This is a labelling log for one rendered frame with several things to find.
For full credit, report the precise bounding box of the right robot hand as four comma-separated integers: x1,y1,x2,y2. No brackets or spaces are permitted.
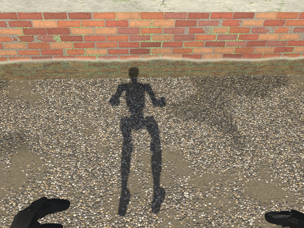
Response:
264,209,304,228

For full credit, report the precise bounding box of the left robot hand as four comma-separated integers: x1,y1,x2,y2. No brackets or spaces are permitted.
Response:
10,197,70,228

